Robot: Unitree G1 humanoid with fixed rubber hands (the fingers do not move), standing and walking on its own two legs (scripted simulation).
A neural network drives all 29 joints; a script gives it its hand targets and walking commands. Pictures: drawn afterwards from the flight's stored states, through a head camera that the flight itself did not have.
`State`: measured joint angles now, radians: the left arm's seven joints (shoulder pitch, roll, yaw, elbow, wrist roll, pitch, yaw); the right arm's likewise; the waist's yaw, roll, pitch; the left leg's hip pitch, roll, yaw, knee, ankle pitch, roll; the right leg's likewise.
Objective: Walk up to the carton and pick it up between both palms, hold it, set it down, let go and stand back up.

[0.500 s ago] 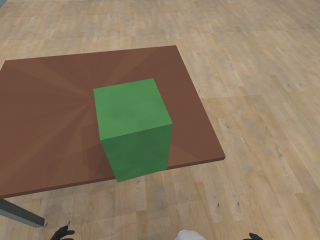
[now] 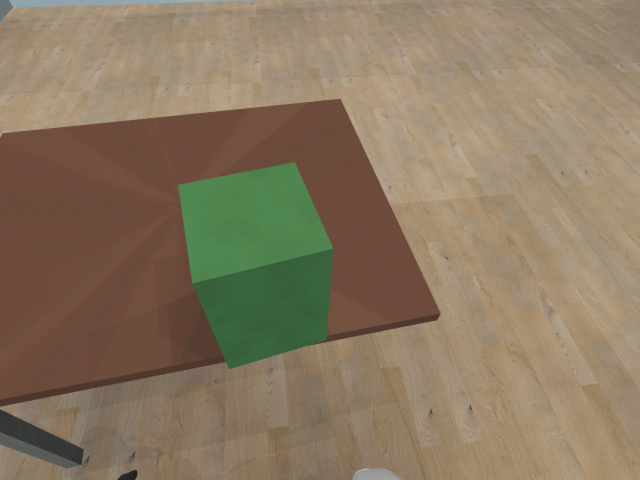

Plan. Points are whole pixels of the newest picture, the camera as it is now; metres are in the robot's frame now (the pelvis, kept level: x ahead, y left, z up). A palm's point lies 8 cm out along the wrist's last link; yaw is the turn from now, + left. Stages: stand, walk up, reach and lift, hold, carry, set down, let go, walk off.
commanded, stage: walk up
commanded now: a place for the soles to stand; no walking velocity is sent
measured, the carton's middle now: (260, 270) +0.43 +0.09 -0.05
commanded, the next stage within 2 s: reach and lift in 0.56 s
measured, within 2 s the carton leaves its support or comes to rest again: neither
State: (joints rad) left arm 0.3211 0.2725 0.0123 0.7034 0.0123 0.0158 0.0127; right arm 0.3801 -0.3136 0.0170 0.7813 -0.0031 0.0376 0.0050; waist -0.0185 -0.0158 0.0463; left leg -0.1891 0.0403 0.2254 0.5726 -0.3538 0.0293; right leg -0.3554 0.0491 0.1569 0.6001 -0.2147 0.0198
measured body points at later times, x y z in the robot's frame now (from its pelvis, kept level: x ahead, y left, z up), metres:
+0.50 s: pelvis +0.01 +0.00 +0.00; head +0.02 +0.00 +0.45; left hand +0.11 +0.27 -0.11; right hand +0.06 -0.28 -0.13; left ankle -0.02 +0.09 -0.73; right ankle +0.07 -0.12 -0.73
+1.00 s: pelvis +0.01 -0.03 -0.01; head +0.03 -0.01 +0.44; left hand +0.19 +0.24 -0.10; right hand +0.18 -0.26 -0.10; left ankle -0.02 +0.09 -0.73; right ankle +0.06 -0.12 -0.73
